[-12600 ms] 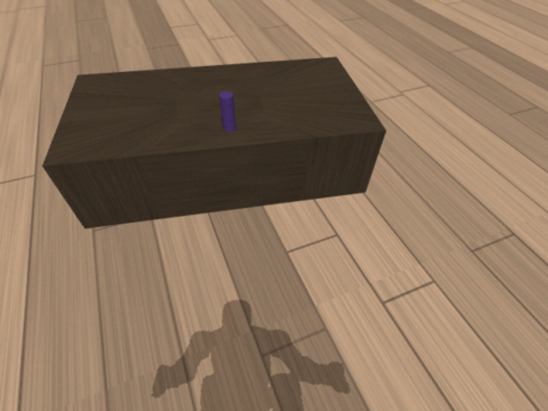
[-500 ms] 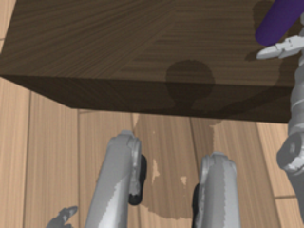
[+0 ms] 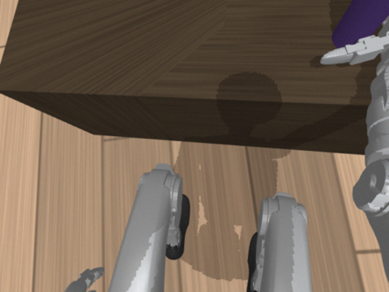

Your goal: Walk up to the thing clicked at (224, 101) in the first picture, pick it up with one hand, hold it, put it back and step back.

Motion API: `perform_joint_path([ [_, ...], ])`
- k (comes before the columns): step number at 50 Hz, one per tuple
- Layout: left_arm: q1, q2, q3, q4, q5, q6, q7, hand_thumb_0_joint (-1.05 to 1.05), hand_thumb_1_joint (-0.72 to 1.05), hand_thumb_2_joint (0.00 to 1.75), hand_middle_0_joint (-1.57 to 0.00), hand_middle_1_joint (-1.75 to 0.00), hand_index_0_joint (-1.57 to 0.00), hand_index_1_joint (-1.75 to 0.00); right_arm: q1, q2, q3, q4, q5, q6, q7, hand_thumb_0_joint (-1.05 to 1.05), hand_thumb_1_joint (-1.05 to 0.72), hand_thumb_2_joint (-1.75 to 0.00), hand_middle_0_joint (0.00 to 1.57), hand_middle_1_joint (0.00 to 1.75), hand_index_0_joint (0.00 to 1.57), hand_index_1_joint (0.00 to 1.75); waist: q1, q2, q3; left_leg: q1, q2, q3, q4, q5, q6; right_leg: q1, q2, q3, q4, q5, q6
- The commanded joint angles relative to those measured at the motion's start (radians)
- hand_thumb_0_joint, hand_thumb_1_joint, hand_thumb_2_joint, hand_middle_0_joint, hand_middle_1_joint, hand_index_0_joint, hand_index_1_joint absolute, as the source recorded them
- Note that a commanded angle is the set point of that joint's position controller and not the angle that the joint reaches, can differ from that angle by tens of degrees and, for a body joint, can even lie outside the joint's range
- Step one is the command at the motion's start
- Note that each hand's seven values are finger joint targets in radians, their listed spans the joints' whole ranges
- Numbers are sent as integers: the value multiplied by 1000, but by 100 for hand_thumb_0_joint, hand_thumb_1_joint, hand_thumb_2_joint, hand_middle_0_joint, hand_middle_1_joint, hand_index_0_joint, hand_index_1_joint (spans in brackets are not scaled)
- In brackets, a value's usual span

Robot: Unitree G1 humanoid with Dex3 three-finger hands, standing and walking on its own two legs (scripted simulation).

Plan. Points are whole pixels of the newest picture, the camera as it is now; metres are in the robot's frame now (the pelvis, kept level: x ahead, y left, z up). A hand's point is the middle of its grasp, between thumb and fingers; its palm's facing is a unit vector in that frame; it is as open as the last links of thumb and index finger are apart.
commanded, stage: close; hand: right
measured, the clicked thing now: (373, 2) +0.60 -0.17 +0.04
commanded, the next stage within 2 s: settle in 0.52 s
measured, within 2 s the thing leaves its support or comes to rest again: leaves its support in 0.94 s
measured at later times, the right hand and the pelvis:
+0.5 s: hand (360, 14) +0.60 -0.16 +0.02, palm faces +0.07 +1.00 -0.03, open 8.1 cm; pelvis +0.00 +0.00 +0.00, yaw +0 degrees
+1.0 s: hand (369, 5) +0.60 -0.17 +0.04, palm faces +0.08 +1.00 -0.05, open 7.5 cm; pelvis +0.00 +0.00 +0.02, yaw +0 degrees
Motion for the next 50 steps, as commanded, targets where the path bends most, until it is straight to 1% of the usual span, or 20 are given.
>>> perform_joint_path([
  [1, 242, 225, 86, -16, 6, 7, 7, 0, 88, 91, -20, -31, -20, -31, -435, -200, -10, -217, 5, -67, -9, 0, 34, -25, 65, 43, 64, 43, 27, -228, -758, 504, -35, 70, -116, 127, 84, 413, -9, -9, -325, 248, -2],
  [4, 240, 221, 84, -21, 7, 10, 6, 0, 88, 92, -20, -30, -20, -31, -479, -202, -1, -276, 8, -69, -16, 0, 30, -30, 73, 50, 72, 50, 33, -246, -759, 502, -33, 70, -116, 135, 85, 423, -11, -4, -326, 253, -2],
  [5, 244, 221, 82, -22, 4, 10, 6, 0, 88, 92, -20, -30, -19, -31, -422, -173, 6, -194, 8, -60, -18, 0, 30, -31, 77, 52, 75, 52, 38, -209, -744, 511, -34, 69, -123, 129, 83, 409, -10, -12, -319, 244, -6],
  [6, 244, 217, 86, -23, 6, 10, 8, 0, 88, 92, -20, -30, -19, -31, -465, -185, 10, -261, 9, -66, -19, 0, 26, -35, 81, 56, 79, 57, 44, -215, -762, 533, -36, 64, -131, 118, 82, 377, -7, -22, -313, 222, -11],
  [8, 247, 219, 86, -27, 2, 11, 9, 0, 88, 91, -20, -30, -19, -31, -440, -231, -24, -261, 8, -65, -27, 0, 22, -41, 87, 63, 86, 63, 23, -197, -778, 580, -36, 57, -144, 96, 79, 346, -4, -36, -321, 192, -17],
  [11, 245, 215, 85, -25, 3, 14, 9, 0, 89, 91, -20, -30, -19, -31, -466, -210, -12, -290, 7, -64, -36, 0, 11, -47, 95, 70, 94, 70, 33, -224, -775, 553, -37, 64, -141, 103, 80, 381, -5, -26, -334, 202, -11],
  [13, 249, 214, 88, -18, 1, 14, 10, 0, 89, 91, -20, -30, -19, -31, -406, -165, 5, -188, 4, -54, -37, 0, 5, -52, 99, 74, 97, 74, 48, -177, -710, 528, -40, 69, -144, 96, 80, 349, -7, -19, -333, 192, -13],
  [15, 253, 216, 81, -10, 7, 15, 14, 0, 89, 91, -20, -30, -20, -31, -439, -190, 6, -209, 0, -64, -34, 0, -3, -57, 105, 80, 103, 80, 57, -188, -685, 508, -40, 68, -139, 102, 80, 332, -8, -27, -311, 201, -15],
  [20, 243, 221, 75, -13, 8, 14, 12, 0, 89, 90, -20, -30, -20, -31, -451, -194, 6, -157, 0, -66, -33, 0, -15, -67, 113, 89, 111, 89, 56, -192, -675, 501, -40, 66, -142, 66, 79, 322, -7, -29, -317, 161, -17],
  [24, 255, 220, 74, -16, 11, 15, 13, 0, 88, 90, -20, -30, -20, -31, -497, -223, 10, -200, -5, -70, -34, 0, -25, -78, 118, 98, 116, 98, 56, -207, -750, 561, -41, 60, -149, 88, 78, 328, -6, -39, -306, 177, -20],
  [25, 250, 220, 69, -20, 10, 15, 11, 0, 88, 90, -20, -30, -20, -31, -461, -220, 4, -146, -6, -63, -33, 0, -27, -83, 120, 102, 118, 102, 55, -183, -733, 571, -40, 60, -151, 82, 76, 313, -5, -41, -307, 173, -21],
  [30, 254, 227, 68, -12, 10, 18, 13, 0, 89, 90, -20, -30, -20, -31, -472, -197, 21, -166, -3, -63, -32, 0, -36, -93, 126, 111, 124, 111, 56, -216, -724, 526, -41, 71, -133, 99, 80, 338, -7, -26, -308, 196, -13],
  [31, 253, 233, 66, -15, 7, 17, 14, 0, 89, 90, -20, -30, -20, -31, -417, -200, 5, -105, -3, -54, -31, 0, -38, -96, 126, 113, 125, 113, 57, -191, -704, 520, -40, 74, -132, 101, 78, 342, -9, -24, -304, 202, -13],
  [34, 257, 230, 69, -19, 8, 24, 11, 0, 87, 91, -22, -31, -21, -32, -453, -226, -4, -176, 1, -57, -30, 0, -42, -120, 129, 132, 131, 132, 42, -203, -738, 553, -41, 66, -130, 120, 81, 342, -10, -34, -305, 224, -14],
  [37, 254, 232, 73, -30, 0, 25, 14, 0, 87, 91, -22, -31, -21, -32, -473, -212, 9, -199, 5, -45, -34, 0, -47, -130, 131, 139, 133, 139, 50, -209, -737, 544, -40, 69, -143, 96, 79, 360, -10, -22, -331, 190, -13],
  [40, 257, 223, 79, -36, -1, 27, 15, 0, 87, 91, -22, -31, -21, -32, -478, -249, -4, -267, -3, -44, -41, 0, -52, -136, 133, 144, 135, 144, 29, -224, -811, 600, -40, 60, -159, 113, 79, 395, -9, -38, -336, 210, -14],
  [42, 260, 220, 84, -35, -3, 28, 18, 0, 88, 90, -21, -31, -21, -31, -543, -263, -8, -366, 4, -42, -44, 0, -49, -135, 136, 145, 138, 145, 25, -264, -867, 614, -39, 58, -163, 137, 83, 452, -9, -32, -353, 242, -10],
  [43, 259, 216, 84, -34, -6, 27, 19, 0, 88, 90, -21, -31, -21, -31, -507, -231, 4, -317, 4, -30, -45, 0, -45, -134, 136, 144, 138, 144, 29, -251, -859, 608, -39, 62, -166, 140, 84, 472, -9, -28, -366, 248, -7],
  [47, 252, 215, 96, -31, -16, 18, 35, 0, 89, 91, -21, -30, -20, -31, -581, -247, 0, -426, 23, -23, -56, 0, -40, -131, 137, 143, 140, 143, 30, -275, -872, 598, -39, 58, -199, 137, 87, 547, -15, -16, -401, 248, -5],
  [50, 253, 205, 98, -24, -19, 13, 42, 0, 89, 91, -21, -30, -20, -31, -565, -234, 13, -416, 26, -9, -61, 0, -40, -131, 138, 144, 141, 144, 23, -271, -870, 633, -40, 53, -229, 158, 91, 581, -16, -23, -417, 281, -4],
])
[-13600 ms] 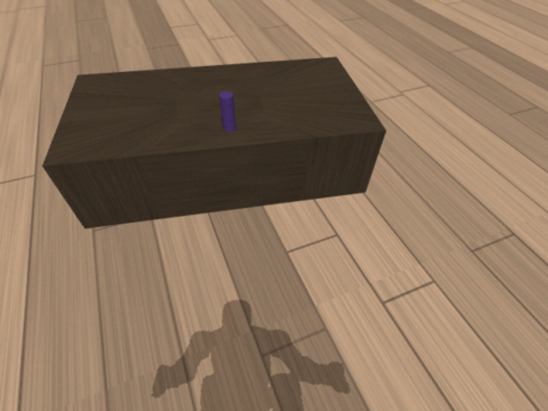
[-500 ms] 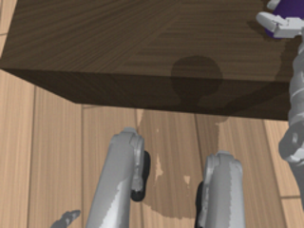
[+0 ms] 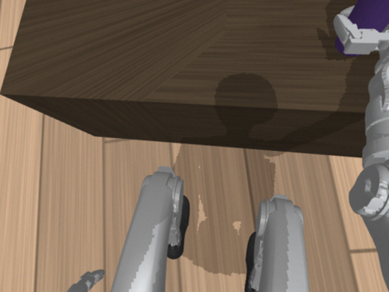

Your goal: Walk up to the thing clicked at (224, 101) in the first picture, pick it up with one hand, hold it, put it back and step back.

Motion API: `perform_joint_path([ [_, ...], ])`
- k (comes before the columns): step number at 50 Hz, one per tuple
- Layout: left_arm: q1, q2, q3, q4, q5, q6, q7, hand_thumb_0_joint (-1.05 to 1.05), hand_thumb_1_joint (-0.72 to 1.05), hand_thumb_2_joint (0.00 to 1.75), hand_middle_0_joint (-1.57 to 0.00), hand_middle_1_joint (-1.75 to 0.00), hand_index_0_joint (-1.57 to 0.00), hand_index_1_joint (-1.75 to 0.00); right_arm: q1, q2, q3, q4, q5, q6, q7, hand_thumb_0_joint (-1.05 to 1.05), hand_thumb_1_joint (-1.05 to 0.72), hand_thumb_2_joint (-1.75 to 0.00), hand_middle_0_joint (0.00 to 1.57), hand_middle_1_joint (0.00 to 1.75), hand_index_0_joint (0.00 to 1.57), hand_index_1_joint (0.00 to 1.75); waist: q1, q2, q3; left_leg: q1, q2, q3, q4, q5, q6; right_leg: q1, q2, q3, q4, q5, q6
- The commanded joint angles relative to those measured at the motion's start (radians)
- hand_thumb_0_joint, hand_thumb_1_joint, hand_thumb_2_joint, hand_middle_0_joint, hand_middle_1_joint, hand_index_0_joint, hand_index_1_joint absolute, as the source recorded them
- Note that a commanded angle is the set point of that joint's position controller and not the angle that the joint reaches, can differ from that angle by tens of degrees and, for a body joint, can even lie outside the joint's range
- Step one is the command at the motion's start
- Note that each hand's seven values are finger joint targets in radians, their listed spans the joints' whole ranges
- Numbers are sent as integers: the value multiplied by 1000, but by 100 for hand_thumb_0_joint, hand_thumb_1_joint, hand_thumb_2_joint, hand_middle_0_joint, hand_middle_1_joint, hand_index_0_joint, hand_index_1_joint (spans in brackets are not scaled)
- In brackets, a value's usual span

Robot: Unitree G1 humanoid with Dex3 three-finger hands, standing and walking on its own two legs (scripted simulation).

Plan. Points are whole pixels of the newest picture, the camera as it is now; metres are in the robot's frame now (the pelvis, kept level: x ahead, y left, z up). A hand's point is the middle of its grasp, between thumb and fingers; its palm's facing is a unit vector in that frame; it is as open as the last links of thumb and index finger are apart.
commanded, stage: settle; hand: right
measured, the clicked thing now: (376, 7) +0.60 -0.17 +0.04
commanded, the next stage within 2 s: lift in 0.78 s
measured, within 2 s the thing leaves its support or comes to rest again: neither
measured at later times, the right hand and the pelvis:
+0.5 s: hand out of the picture +0.60 -0.16 +0.08, palm faces +0.07 +1.00 -0.03, open 7.5 cm; pelvis +0.01 +0.00 +0.06, yaw +0 degrees
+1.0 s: hand out of the picture +0.60 -0.16 +0.11, palm faces +0.08 +1.00 -0.03, open 7.5 cm; pelvis +0.02 +0.01 +0.09, yaw +0 degrees
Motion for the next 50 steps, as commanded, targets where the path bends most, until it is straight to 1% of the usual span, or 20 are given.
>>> perform_joint_path([
  [1, 248, 214, 98, 0, -1, -11, 24, 0, 89, 91, -21, -30, -20, -31, -566, -233, 3, -297, 27, -81, -9, 0, -38, -131, 137, 144, 141, 144, 32, -250, -850, 603, -36, 50, -188, 155, 88, 499, -7, -24, -350, 261, -6],
  [5, 237, 212, 98, 2, -6, -22, 28, 0, 89, 91, -21, -30, -20, -31, -515, -191, 7, -191, 30, -66, -4, 0, -43, -135, 140, 148, 143, 148, 41, -209, -754, 579, -39, 57, -216, 147, 89, 482, -10, -11, -389, 259, -3],
  [8, 239, 210, 98, 7, -4, -21, 26, 0, 88, 91, -21, -30, -20, -31, -482, -215, 1, -141, 21, -64, 4, 0, -39, -133, 140, 147, 144, 147, 24, -198, -725, 597, -41, 53, -230, 145, 90, 472, -14, -8, -402, 263, -4],
  [11, 240, 200, 94, 0, -8, -23, 21, 0, 89, 90, -21, -31, -21, -31, -469, -188, 0, -107, 33, -65, 13, 0, -38, -135, 138, 147, 142, 147, 35, -162, -683, 623, -41, 50, -251, 149, 88, 440, -15, -12, -413, 254, -10],
  [12, 241, 201, 96, -5, -10, -23, 20, 0, 89, 90, -21, -31, -21, -31, -467, -220, -23, -113, 34, -68, 11, 0, -38, -134, 139, 147, 142, 147, 15, -152, -696, 638, -43, 46, -266, 131, 87, 443, -15, -12, -428, 238, -12],
  [17, 255, 201, 98, -16, -6, -18, 17, 0, 89, 90, -21, -30, -20, -31, -498, -222, -8, -193, 32, -87, 16, 0, -42, -132, 137, 144, 139, 144, 18, -221, -770, 657, -43, 46, -266, 213, 95, 563, -21, -9, -439, 348, -1],
  [18, 261, 203, 99, -20, -7, -18, 17, 0, 89, 90, -21, -31, -20, -31, -510, -237, -26, -219, 36, -91, 14, 0, -40, -131, 136, 143, 139, 143, 12, -210, -804, 678, -44, 44, -269, 226, 94, 586, -23, -12, -437, 368, -1],
  [22, 263, 195, 98, -18, -8, -19, 23, 0, 89, 90, -20, -30, -20, -31, -535, -228, -17, -261, 48, -93, 8, 0, -41, -133, 135, 144, 138, 144, 13, -212, -864, 757, -45, 36, -304, 240, 93, 611, -21, -22, -455, 362, -4],
  [23, 266, 198, 100, -13, -9, -20, 25, 0, 89, 90, -21, -30, -20, -31, -550, -226, -14, -291, 49, -95, 9, 0, -39, -132, 134, 144, 137, 144, 17, -233, -860, 746, -45, 39, -301, 250, 95, 630, -22, -17, -463, 383, 1],
  [24, 260, 197, 102, -12, -11, -21, 25, 0, 89, 90, -20, -30, -20, -31, -537, -234, -18, -275, 46, -92, 3, 0, -41, -131, 134, 142, 137, 142, 6, -227, -858, 747, -47, 39, -312, 232, 94, 640, -24, -15, -475, 370, 0],
  [26, 257, 193, 104, -9, -12, -23, 29, 0, 90, 90, -20, -30, -20, -31, -547, -237, -15, -271, 41, -91, -3, 0, -42, -132, 134, 143, 136, 143, 9, -217, -852, 773, -50, 35, -340, 202, 91, 624, -22, -19, -490, 320, -5],
  [28, 243, 189, 101, -5, -14, -29, 33, 0, 90, 90, -20, -30, -20, -31, -517, -223, -10, -241, 42, -88, -5, 0, -41, -134, 133, 144, 136, 144, 10, -216, -794, 742, -50, 38, -349, 178, 90, 613, -25, -17, -503, 294, -3],
  [37, 256, 178, 97, -4, -10, -30, 29, 0, 89, 90, -21, -30, -20, -31, -417, -229, -48, -140, 48, -99, 7, 0, -40, -135, 134, 145, 137, 145, 7, -134, -750, 841, -56, 32, -371, 252, 90, 549, -29, -28, -506, 344, -10],
  [40, 254, 183, 101, -3, -10, -31, 28, 0, 89, 90, -21, -30, -20, -31, -429, -217, -33, -149, 47, -106, 10, 0, -46, -137, 132, 145, 135, 145, 8, -159, -728, 802, -58, 39, -383, 214, 92, 587, -31, -16, -534, 325, -7],
  [41, 254, 181, 103, -1, -7, -30, 29, 0, 89, 89, -21, -31, -21, -31, -449, -234, -38, -177, 45, -112, 10, 0, -46, -137, 132, 146, 135, 146, 5, -172, -748, 808, -59, 36, -392, 209, 92, 598, -31, -18, -537, 317, -8],
  [42, 251, 179, 101, -4, -7, -30, 26, 0, 89, 90, -21, -30, -20, -31, -439, -210, -24, -155, 45, -114, 10, 0, -47, -138, 131, 145, 134, 145, 15, -161, -733, 807, -59, 38, -391, 207, 91, 589, -31, -17, -537, 312, -9],
  [44, 247, 179, 104, -5, -7, -31, 27, 0, 89, 90, -21, -30, -20, -31, -456, -225, -25, -201, 49, -121, 11, 0, -48, -138, 130, 145, 133, 145, 1, -186, -766, 816, -59, 38, -392, 205, 94, 620, -33, -12, -550, 316, -6],
  [46, 247, 182, 102, -5, -10, -33, 29, 0, 89, 90, -21, -30, -21, -30, -444, -216, -21, -216, 55, -123, 16, 0, -41, -132, 134, 142, 136, 142, -4, -218, -770, 792, -58, 43, -389, 212, 96, 676, -36, -5, -560, 348, 0],
  [48, 257, 181, 105, -7, -8, -34, 29, 0, 89, 90, -21, -30, -21, -30, -439, -211, -24, -260, 60, -126, 13, 0, -36, -131, 132, 142, 134, 142, -10, -218, -833, 829, -59, 42, -391, 250, 97, 718, -38, -9, -551, 394, 1],
  [50, 259, 179, 108, -5, -9, -35, 30, 0, 89, 90, -20, -30, -20, -30, -442, -211, -28, -292, 66, -125, 10, 0, -40, -131, 133, 142, 135, 142, -14, -217, -851, 866, -60, 40, -409, 261, 96, 730, -37, -15, -560, 402, 0],
])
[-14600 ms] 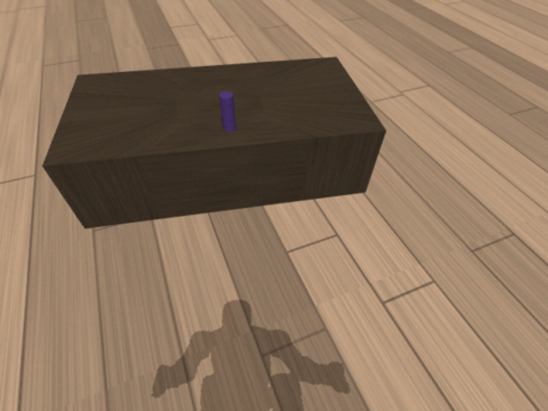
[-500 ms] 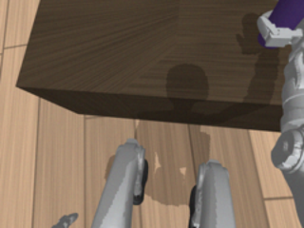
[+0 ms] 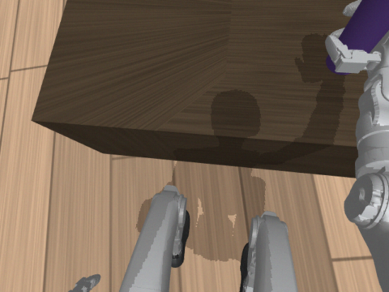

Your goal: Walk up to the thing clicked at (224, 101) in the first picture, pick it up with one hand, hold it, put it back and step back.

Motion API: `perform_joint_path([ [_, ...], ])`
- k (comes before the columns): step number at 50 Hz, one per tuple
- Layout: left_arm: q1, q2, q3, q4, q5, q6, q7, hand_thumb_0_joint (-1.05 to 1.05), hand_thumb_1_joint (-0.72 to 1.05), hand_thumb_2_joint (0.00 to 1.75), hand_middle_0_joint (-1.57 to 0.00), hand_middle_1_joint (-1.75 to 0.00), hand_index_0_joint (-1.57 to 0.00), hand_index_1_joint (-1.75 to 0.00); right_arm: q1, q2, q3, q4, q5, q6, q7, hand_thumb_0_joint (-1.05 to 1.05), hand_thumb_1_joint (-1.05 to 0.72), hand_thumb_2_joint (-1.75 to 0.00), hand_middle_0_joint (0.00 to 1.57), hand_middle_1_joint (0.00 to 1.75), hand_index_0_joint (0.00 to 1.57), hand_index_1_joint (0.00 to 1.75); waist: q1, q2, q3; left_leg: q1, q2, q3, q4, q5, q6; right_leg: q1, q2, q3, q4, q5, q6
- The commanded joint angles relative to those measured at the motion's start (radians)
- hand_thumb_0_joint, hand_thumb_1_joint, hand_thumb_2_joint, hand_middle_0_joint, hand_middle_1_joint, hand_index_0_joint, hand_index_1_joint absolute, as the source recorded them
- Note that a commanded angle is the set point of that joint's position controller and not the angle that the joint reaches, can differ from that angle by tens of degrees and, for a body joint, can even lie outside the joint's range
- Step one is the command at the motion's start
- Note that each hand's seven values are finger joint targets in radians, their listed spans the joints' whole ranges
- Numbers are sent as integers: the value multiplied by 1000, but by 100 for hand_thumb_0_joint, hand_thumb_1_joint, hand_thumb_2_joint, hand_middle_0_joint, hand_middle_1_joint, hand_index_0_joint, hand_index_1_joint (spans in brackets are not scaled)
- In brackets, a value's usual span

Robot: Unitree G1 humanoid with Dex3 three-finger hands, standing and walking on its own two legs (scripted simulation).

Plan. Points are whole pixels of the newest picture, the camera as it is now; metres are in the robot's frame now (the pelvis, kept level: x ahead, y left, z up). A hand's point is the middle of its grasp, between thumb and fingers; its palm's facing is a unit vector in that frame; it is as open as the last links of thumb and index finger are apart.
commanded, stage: lift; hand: right
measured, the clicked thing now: (364, 30) +0.58 -0.18 +0.05
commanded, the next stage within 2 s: hold in 1.68 s
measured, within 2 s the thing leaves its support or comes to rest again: neither
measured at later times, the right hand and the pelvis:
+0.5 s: hand (383, 35) +0.52 -0.17 +0.11, palm faces +0.12 +0.99 -0.02, open 7.5 cm; pelvis +0.02 +0.00 +0.08, yaw +0 degrees
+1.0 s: hand out of the picture +0.44 -0.16 +0.19, palm faces +0.13 +0.99 -0.01, open 7.5 cm; pelvis +0.04 +0.01 +0.16, yaw +0 degrees
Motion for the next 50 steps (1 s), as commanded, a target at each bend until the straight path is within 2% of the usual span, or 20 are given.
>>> perform_joint_path([
  [1, 228, 189, 82, -23, 3, -8, 14, 0, 90, 90, -20, -30, -20, -30, -493, -212, -8, -321, 30, -87, -4, 0, -40, -133, 134, 143, 136, 143, 7, -207, -812, 591, -35, 17, -150, 240, 79, 440, 3, -12, -272, 363, -13],
  [7, 220, 188, 93, -11, -3, -13, 19, 0, 90, 90, -20, -30, -20, -30, -404, -195, -9, -367, 37, -72, -23, 0, -44, -134, 136, 145, 138, 145, -28, -215, -799, 613, -40, 23, -180, 258, 81, 528, -3, -5, -314, 430, -4],
  [8, 217, 185, 96, -9, -3, -11, 21, 0, 89, 90, -20, -30, -20, -30, -402, -208, -21, -382, 38, -74, -30, 0, -44, -133, 136, 145, 138, 145, -34, -201, -797, 647, -40, 23, -197, 253, 79, 517, 0, -6, -325, 407, -7],
  [11, 193, 165, 97, -13, -10, -20, 26, 0, 89, 90, -20, -30, -20, -30, -335, -127, 9, -361, 53, -66, -37, 0, -44, -135, 137, 146, 139, 146, -23, -117, -729, 712, -42, 18, -245, 228, 71, 453, 5, -18, -358, 323, -19],
  [13, 182, 166, 104, -9, -12, -23, 28, 0, 88, 91, -20, -30, -20, -30, -325, -141, 3, -427, 60, -73, -37, 0, -45, -135, 138, 147, 140, 147, -42, -137, -731, 729, -45, 18, -267, 219, 71, 486, 6, -17, -386, 320, -19],
  [14, 186, 167, 108, -10, -15, -24, 30, 0, 88, 91, -20, -30, -20, -30, -247, -124, 8, -357, 55, -62, -40, 0, -43, -135, 138, 147, 140, 147, -39, -99, -704, 746, -46, 23, -283, 217, 69, 493, 4, -15, -399, 318, -20],
  [16, 175, 158, 109, -14, -18, -26, 31, 0, 88, 91, -20, -30, -20, -30, -207, -111, 11, -392, 60, -64, -44, 0, -41, -133, 137, 145, 139, 145, -49, -75, -679, 791, -48, 20, -313, 206, 66, 488, 5, -18, -426, 298, -22],
  [19, 161, 150, 113, -15, -20, -31, 34, 0, 88, 90, -20, -29, -20, -30, -151, -66, 32, -445, 74, -65, -48, 0, -42, -132, 137, 144, 139, 144, -70, -79, -660, 818, -53, 24, -349, 220, 67, 563, 1, -15, -470, 329, -18],
  [20, 164, 152, 116, -12, -22, -33, 35, 0, 88, 91, -20, -29, -19, -30, -141, -41, 50, -453, 77, -64, -46, 0, -40, -132, 137, 144, 139, 144, -61, -87, -648, 800, -54, 28, -352, 236, 70, 607, -3, -2, -486, 361, -12],
  [21, 158, 153, 118, -12, -21, -36, 37, 0, 88, 91, -20, -29, -20, -30, -130, -65, 36, -496, 79, -66, -49, 0, -42, -132, 137, 145, 139, 145, -77, -101, -664, 824, -55, 27, -367, 241, 68, 634, -2, -3, -499, 371, -11],
  [24, 154, 143, 120, -4, -20, -43, 41, 0, 87, 92, -20, -29, -19, -30, -59, -25, 58, -507, 85, -66, -51, 0, -40, -131, 136, 143, 138, 143, -84, -88, -637, 870, -59, 26, -401, 291, 72, 690, -6, -9, -528, 432, -8],
  [25, 146, 138, 122, -8, -20, -46, 42, 0, 87, 92, -20, -29, -19, -30, -84, -11, 70, -597, 94, -73, -51, 0, -38, -131, 135, 143, 137, 143, -89, -114, -653, 885, -58, 25, -413, 301, 72, 725, -6, -10, -542, 449, -6],
  [26, 145, 134, 121, 0, -20, -49, 43, 0, 86, 92, -20, -29, -19, -30, -10, 33, 89, -514, 94, -62, -54, 0, -39, -132, 136, 144, 138, 144, -82, -85, -605, 886, -62, 31, -433, 297, 72, 737, -5, -9, -560, 451, -7],
  [28, 126, 141, 131, -19, -22, -57, 45, 0, 87, 92, -20, -29, -19, -30, -19, 7, 79, -646, 102, -73, -60, 0, -37, -134, 137, 146, 139, 146, -102, -106, -617, 934, -61, 26, -468, 301, 70, 779, -5, -11, -595, 450, -6],
  [29, 124, 130, 123, -4, -22, -57, 45, 0, 86, 92, -20, -29, -18, -30, 43, 29, 93, -560, 95, -60, -65, 0, -39, -133, 136, 145, 138, 145, -105, -66, -565, 958, -62, 29, -489, 273, 67, 766, -4, -15, -618, 415, -8],
  [33, 81, 119, 123, -12, -28, -75, 47, 0, 87, 92, -20, -29, -18, -30, 123, 95, 144, -626, 111, -63, -67, 0, -38, -134, 135, 145, 138, 145, -114, -52, -466, 992, -64, 26, -568, 208, 62, 790, -5, -18, -695, 323, -13],
  [38, 55, 106, 125, -9, -28, -97, 49, 0, 87, 92, -19, -29, -18, -30, 252, 118, 148, -654, 123, -70, -72, 0, -38, -133, 135, 144, 138, 144, -131, 4, -399, 1096, -65, 19, -635, 231, 52, 798, -2, -36, -738, 336, -22],
  [42, 38, 104, 123, -3, -26, -108, 51, 0, 87, 92, -19, -29, -18, -30, 246, 114, 146, -695, 125, -94, -73, 0, -39, -133, 135, 145, 138, 145, -137, -29, -379, 1102, -66, 22, -665, 237, 55, 883, -4, -32, -786, 351, -16],
  [45, 30, 97, 122, -10, -24, -111, 50, 0, 87, 92, -19, -29, -18, -30, 320, 117, 149, -731, 125, -106, -75, 0, -39, -131, 135, 144, 137, 144, -162, -35, -398, 1170, -66, 20, -684, 289, 56, 929, -3, -39, -811, 408, -12],
  [50, 4, 92, 121, -18, -27, -119, 54, 0, 88, 91, -19, -29, -18, -30, 363, 174, 204, -786, 135, -115, -66, 0, -38, -131, 133, 143, 136, 143, -147, -10, -371, 1212, -67, 22, -726, 296, 50, 972, -2, -40, -848, 405, -11],
])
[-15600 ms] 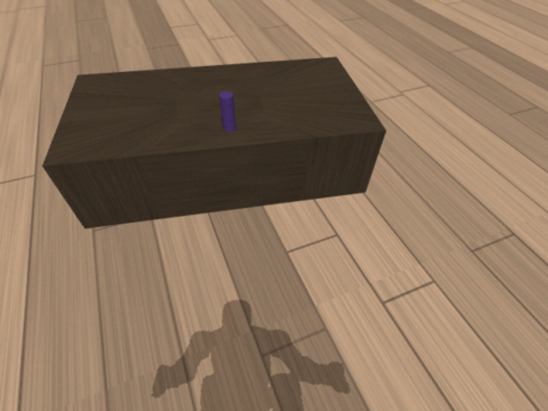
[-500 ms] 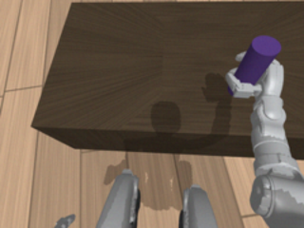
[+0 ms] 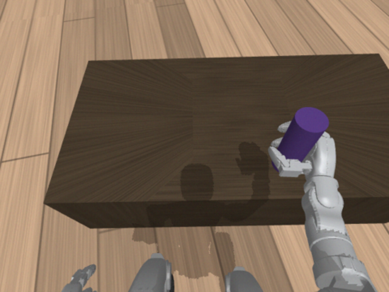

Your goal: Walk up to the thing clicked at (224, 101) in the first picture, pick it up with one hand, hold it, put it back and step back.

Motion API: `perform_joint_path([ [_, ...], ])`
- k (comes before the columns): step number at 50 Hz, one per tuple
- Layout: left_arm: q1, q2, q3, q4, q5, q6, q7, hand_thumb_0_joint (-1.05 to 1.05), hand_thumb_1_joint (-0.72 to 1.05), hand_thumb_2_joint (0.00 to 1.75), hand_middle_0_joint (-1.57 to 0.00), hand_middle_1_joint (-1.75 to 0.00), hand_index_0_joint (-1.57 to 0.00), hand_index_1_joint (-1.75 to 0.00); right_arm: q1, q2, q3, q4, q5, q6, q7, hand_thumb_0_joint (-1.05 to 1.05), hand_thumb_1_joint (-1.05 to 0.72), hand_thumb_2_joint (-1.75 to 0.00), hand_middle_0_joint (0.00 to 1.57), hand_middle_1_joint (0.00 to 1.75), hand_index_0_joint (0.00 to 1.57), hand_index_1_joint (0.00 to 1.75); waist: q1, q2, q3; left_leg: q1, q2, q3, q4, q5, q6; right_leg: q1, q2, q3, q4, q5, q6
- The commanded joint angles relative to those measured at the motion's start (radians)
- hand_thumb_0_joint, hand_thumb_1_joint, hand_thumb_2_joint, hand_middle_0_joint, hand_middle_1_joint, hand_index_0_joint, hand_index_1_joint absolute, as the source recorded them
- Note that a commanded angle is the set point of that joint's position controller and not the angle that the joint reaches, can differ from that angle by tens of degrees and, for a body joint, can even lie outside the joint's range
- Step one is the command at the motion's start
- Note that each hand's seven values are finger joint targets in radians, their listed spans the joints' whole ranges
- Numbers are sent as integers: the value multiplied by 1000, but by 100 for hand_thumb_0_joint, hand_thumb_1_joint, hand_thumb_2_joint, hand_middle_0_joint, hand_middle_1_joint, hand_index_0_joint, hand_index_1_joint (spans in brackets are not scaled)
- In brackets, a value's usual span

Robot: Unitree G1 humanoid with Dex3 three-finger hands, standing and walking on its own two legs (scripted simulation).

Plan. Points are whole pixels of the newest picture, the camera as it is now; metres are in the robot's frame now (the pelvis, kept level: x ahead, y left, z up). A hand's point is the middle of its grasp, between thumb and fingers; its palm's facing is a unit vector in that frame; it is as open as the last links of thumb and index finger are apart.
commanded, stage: lift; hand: right
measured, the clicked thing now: (295, 144) +0.40 -0.18 +0.05
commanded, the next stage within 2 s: hold in 0.68 s
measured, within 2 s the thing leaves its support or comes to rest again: neither
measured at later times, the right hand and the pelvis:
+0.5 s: hand (299, 153) +0.37 -0.18 +0.07, palm faces +0.10 +0.99 +0.00, open 7.5 cm; pelvis +0.02 -0.01 +0.03, yaw +0 degrees
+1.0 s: hand (305, 159) +0.35 -0.17 +0.09, palm faces +0.11 +0.99 +0.00, open 7.5 cm; pelvis +0.02 +0.00 +0.04, yaw +0 degrees
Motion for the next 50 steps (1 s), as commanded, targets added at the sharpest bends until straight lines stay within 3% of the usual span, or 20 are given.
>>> perform_joint_path([
  [1, 51, 143, 57, -86, -2, -35, 12, 0, 89, 91, -19, -29, -18, -30, -330, -159, -30, -287, 21, -93, 3, 0, -39, -131, 134, 143, 136, 143, 1, -52, -403, 390, -36, -4, -146, 190, 38, 158, 33, -19, -224, 263, -21],
  [7, 45, 138, 55, -81, -3, -36, 14, 0, 89, 91, -19, -29, -18, -29, -236, -117, 7, -310, 34, -94, 19, 0, -40, -131, 134, 143, 136, 143, -3, -33, -373, 432, -38, 7, -172, 256, 37, 219, 30, -15, -256, 352, -14],
  [8, 42, 136, 55, -82, -4, -36, 15, 0, 89, 90, -19, -29, -18, -29, -235, -137, -15, -309, 34, -93, 18, 0, -38, -130, 133, 142, 135, 142, -11, -34, -376, 452, -36, 2, -181, 263, 36, 224, 32, -22, -257, 353, -16],
  [11, 43, 131, 58, -81, -3, -34, 15, 0, 90, 90, -18, -29, -18, -29, -227, -130, -9, -349, 39, -95, 22, 0, -41, -132, 134, 143, 137, 143, -9, -31, -372, 470, -36, 3, -194, 277, 34, 233, 33, -23, -271, 365, -18],
  [12, 32, 130, 52, -86, -6, -36, 15, 0, 90, 90, -19, -29, -18, -29, -186, -115, -3, -292, 40, -88, 23, 0, -42, -131, 135, 143, 137, 143, -9, -17, -320, 464, -38, 8, -205, 261, 34, 230, 31, -21, -283, 353, -18],
  [14, 40, 135, 60, -87, -7, -35, 17, 0, 89, 90, -19, -29, -18, -30, -201, -142, -20, -371, 41, -95, 25, 0, -42, -132, 135, 144, 137, 144, -21, -32, -381, 487, -37, 3, -202, 298, 37, 273, 30, -21, -286, 401, -14],
  [16, 26, 125, 50, -91, -6, -31, 17, 0, 89, 90, -19, -29, -18, -29, -168, -114, 8, -353, 40, -94, 30, 0, -43, -131, 134, 142, 136, 142, -20, -48, -335, 478, -38, 5, -210, 287, 39, 275, 28, -22, -296, 401, -11],
  [17, 36, 131, 57, -89, -5, -32, 17, 0, 90, 90, -19, -29, -18, -29, -188, -129, -6, -388, 41, -97, 29, 0, -46, -133, 135, 144, 138, 144, -21, -54, -351, 478, -41, 11, -205, 303, 40, 294, 25, -13, -302, 441, -5],
  [18, 31, 126, 53, -90, -6, -30, 14, 0, 89, 90, -19, -29, -18, -30, -152, -104, 23, -374, 38, -93, 32, 0, -44, -132, 135, 143, 137, 143, -26, -66, -364, 492, -41, 11, -207, 310, 42, 312, 23, -11, -310, 458, -2],
  [20, 34, 126, 54, -95, -6, -25, 14, 0, 89, 90, -19, -29, -18, -30, -153, -119, 11, -396, 40, -96, 35, 0, -43, -132, 135, 144, 137, 144, -32, -64, -368, 508, -40, 9, -212, 322, 43, 318, 25, -16, -308, 476, -1],
  [25, 30, 130, 58, -96, -9, -25, 18, 0, 89, 90, -19, -29, -19, -30, -142, -105, 15, -407, 50, -91, 39, 0, -44, -133, 136, 144, 138, 144, -25, -54, -354, 508, -42, 12, -229, 314, 40, 342, 21, -11, -329, 478, -1],
  [26, 17, 123, 48, -97, -10, -23, 16, 0, 89, 90, -19, -30, -19, -30, -97, -95, 16, -358, 49, -81, 37, 0, -46, -133, 136, 144, 138, 144, -36, -49, -299, 496, -44, 14, -236, 287, 40, 328, 18, -9, -338, 459, 0],
  [31, 14, 123, 52, -105, -12, -21, 19, 0, 90, 90, -19, -30, -19, -30, -106, -118, 12, -419, 49, -80, 40, 0, -44, -133, 135, 144, 137, 144, -41, -37, -338, 551, -37, 8, -254, 319, 39, 337, 28, -22, -345, 448, -7],
  [33, 4, 117, 47, -108, -13, -21, 21, 0, 89, 90, -19, -30, -19, -30, -76, -87, 33, -377, 49, -71, 41, 0, -44, -133, 134, 143, 136, 143, -29, -11, -294, 540, -38, 9, -266, 297, 36, 324, 29, -23, -352, 410, -13],
  [34, -10, 113, 43, -112, -14, -22, 22, 0, 90, 90, -19, -30, -20, -30, -85, -94, 32, -403, 52, -73, 40, 0, -45, -132, 133, 142, 136, 142, -41, -13, -256, 543, -36, 7, -279, 262, 34, 305, 31, -27, -360, 363, -15],
  [39, -21, 114, 41, -118, -16, -28, 23, 0, 90, 90, -19, -30, -20, -30, -71, -90, 35, -408, 53, -65, 36, 0, -46, -132, 134, 142, 136, 142, -43, -27, -249, 538, -39, 12, -290, 236, 35, 325, 26, -18, -389, 347, -11],
  [41, -22, 114, 44, -118, -14, -28, 24, 0, 90, 90, -20, -30, -19, -30, -115, -111, 28, -490, 54, -73, 30, 0, -48, -129, 135, 140, 136, 140, -47, -60, -293, 553, -39, 10, -293, 243, 34, 351, 29, -20, -389, 351, -10],
  [42, -19, 113, 41, -114, -15, -28, 24, 0, 89, 90, -20, -30, -19, -30, -56, -91, 32, -403, 50, -64, 30, 0, -48, -128, 134, 140, 135, 139, -44, -21, -262, 550, -41, 16, -295, 230, 35, 340, 25, -14, -396, 343, -10],
  [48, -42, 106, 35, -122, -16, -36, 30, 0, 89, 91, -20, -30, -20, -31, -69, -89, 44, -453, 57, -62, 31, 0, -47, -129, 135, 140, 136, 140, -37, -6, -258, 576, -36, 6, -319, 226, 28, 346, 30, -27, -395, 313, -21],
  [50, -43, 102, 33, -121, -15, -38, 30, 0, 88, 91, -20, -30, -19, -31, -54, -108, 31, -474, 55, -64, 27, 0, -47, -129, 134, 140, 136, 140, -52, -24, -266, 593, -32, 2, -322, 229, 29, 346, 35, -31, -400, 314, -19],
])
